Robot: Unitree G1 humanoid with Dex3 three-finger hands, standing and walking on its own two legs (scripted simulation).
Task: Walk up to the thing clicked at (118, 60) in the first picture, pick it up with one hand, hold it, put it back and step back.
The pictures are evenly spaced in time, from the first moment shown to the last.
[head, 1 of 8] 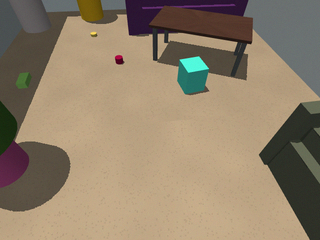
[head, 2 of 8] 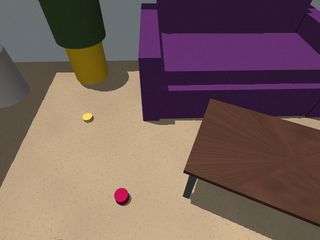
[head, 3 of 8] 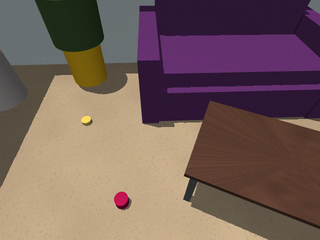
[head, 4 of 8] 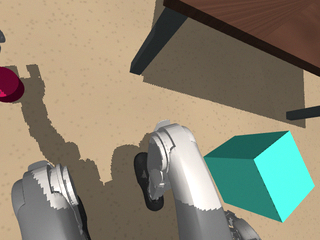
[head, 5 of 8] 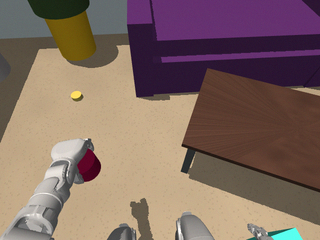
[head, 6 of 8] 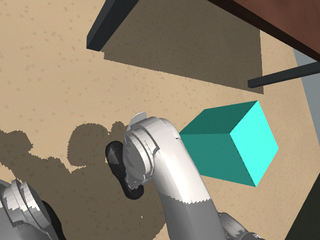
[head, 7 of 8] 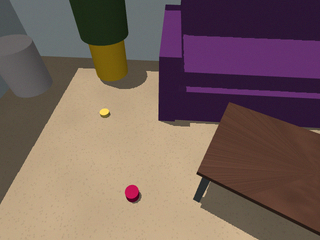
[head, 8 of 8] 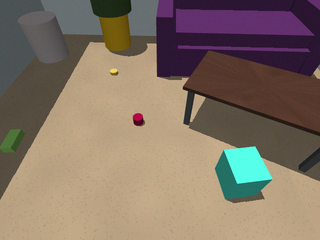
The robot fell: no
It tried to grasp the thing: yes
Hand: left
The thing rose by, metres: 0.68
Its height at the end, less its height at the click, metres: +0.00
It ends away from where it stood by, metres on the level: 0.00
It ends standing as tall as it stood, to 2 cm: yes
